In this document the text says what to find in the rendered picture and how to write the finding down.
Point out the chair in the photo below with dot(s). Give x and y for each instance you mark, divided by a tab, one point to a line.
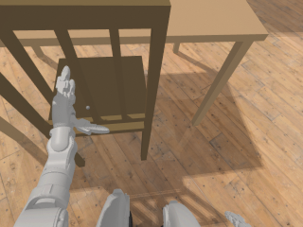
113	87

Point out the robot left forearm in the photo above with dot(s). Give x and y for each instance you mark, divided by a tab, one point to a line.
52	190

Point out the robot left thigh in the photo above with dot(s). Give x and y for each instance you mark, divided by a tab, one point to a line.
115	210

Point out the robot right thigh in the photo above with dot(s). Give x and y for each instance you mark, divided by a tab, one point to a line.
177	215

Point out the left robot upper arm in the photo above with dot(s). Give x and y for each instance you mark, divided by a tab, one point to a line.
44	217

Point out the robot thigh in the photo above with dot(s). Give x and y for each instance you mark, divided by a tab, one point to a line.
115	210
177	215

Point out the table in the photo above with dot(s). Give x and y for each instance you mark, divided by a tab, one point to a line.
190	21

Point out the left robot hand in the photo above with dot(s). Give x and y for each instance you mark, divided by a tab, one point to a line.
62	107

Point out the right robot hand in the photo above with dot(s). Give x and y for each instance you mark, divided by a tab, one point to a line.
236	219

